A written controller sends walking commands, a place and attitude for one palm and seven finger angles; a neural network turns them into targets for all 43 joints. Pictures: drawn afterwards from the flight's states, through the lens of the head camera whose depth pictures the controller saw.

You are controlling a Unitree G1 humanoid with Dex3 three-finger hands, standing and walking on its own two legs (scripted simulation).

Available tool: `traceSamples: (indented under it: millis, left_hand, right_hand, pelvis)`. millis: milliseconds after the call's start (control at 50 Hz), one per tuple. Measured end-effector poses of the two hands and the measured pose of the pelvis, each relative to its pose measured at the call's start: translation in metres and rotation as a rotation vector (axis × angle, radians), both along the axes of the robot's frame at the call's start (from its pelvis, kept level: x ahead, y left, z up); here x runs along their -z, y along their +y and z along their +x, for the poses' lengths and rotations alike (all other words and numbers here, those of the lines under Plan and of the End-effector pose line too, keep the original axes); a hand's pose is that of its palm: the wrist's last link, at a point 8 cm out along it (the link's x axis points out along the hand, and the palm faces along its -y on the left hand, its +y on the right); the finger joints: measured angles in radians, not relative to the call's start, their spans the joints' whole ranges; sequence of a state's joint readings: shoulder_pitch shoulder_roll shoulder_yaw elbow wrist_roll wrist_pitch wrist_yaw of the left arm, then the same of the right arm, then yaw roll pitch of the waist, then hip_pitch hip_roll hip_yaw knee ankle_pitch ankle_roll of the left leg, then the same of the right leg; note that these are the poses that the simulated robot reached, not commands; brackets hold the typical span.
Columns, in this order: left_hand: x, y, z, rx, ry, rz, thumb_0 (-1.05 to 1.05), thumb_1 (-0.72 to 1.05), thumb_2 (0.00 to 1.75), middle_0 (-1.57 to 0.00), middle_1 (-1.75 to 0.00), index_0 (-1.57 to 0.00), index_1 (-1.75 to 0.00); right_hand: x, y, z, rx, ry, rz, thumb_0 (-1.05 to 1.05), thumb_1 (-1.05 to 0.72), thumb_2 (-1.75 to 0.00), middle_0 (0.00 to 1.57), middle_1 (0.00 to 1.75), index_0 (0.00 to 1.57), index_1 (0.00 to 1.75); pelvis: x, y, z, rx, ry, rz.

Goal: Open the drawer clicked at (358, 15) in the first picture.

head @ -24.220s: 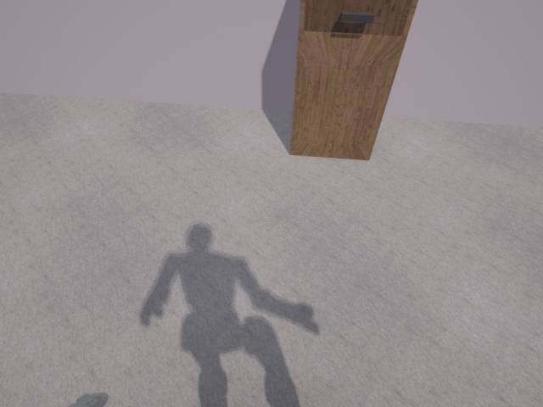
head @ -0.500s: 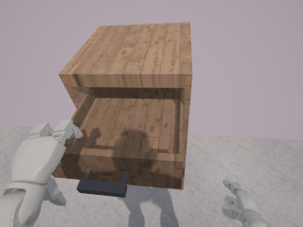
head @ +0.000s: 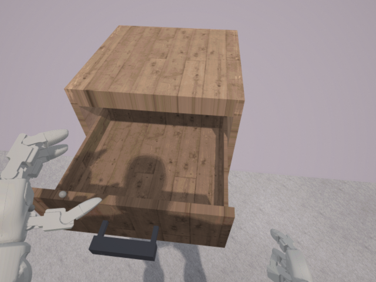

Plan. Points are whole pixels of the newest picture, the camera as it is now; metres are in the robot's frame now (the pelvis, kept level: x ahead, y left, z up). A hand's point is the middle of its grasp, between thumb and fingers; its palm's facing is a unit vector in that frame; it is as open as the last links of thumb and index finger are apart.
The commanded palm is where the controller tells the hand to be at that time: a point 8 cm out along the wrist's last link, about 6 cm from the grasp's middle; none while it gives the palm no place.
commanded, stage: draw the hand back to the body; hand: left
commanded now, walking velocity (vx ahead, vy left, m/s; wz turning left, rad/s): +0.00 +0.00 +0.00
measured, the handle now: (127, 237) +0.20 +0.16 +0.00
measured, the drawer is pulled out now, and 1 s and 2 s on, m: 0.28 0.28 0.28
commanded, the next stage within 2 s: step back with the hand held close in 0.52 s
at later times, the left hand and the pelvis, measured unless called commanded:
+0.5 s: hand (44, 195) +0.18 +0.24 +0.18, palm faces +0.42 -0.82 -0.39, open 7.7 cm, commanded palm +0.13 +0.28 +0.19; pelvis +0.00 +0.00 +0.00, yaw +1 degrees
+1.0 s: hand (42, 213) +0.16 +0.23 +0.17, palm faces +0.32 -0.79 -0.52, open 7.4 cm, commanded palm +0.09 +0.29 +0.19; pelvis -0.03 +0.00 -0.01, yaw +2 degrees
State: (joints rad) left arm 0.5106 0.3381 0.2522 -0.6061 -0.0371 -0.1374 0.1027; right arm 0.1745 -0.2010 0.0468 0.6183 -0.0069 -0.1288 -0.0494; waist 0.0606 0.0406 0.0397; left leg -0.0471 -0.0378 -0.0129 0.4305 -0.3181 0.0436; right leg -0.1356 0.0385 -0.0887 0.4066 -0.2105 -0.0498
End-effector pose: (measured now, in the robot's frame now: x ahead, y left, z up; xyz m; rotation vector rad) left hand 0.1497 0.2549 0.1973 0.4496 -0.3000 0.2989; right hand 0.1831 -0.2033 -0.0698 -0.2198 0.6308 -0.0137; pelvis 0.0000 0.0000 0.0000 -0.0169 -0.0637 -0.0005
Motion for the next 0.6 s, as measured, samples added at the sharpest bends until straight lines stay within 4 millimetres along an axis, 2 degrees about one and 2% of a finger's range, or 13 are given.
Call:
traceSamples:
  millis: [280, 440, 600]
  left_hand:
    - [0.002, 0.028, -0.005, -0.101, 0.025, 0.014, 0.00, 0.52, 0.74, -0.24, -0.54, -0.24, -0.54]
    - [0.001, 0.024, -0.008, -0.100, 0.021, 0.006, 0.01, 0.77, 0.85, -0.22, -0.38, -0.22, -0.38]
    - [-0.001, 0.021, -0.008, -0.099, 0.023, 0.014, 0.01, 0.86, 0.89, -0.21, -0.32, -0.21, -0.32]
  right_hand:
    - [-0.005, 0.003, 0.017, 0.006, -0.013, 0.001, 0.02, -0.90, -0.90, 0.20, 0.30, 0.20, 0.30]
    - [-0.003, 0.007, 0.016, -0.009, -0.010, 0.012, 0.02, -0.90, -0.90, 0.21, 0.30, 0.20, 0.30]
    - [0.001, 0.003, 0.010, 0.003, 0.001, 0.025, 0.02, -0.90, -0.90, 0.21, 0.30, 0.20, 0.30]
  pelvis:
    - [-0.001, 0.004, 0.002, -0.008, 0.008, -0.001]
    - [0.000, 0.003, 0.002, -0.014, 0.008, -0.001]
    - [0.000, 0.000, 0.000, -0.013, 0.007, 0.001]
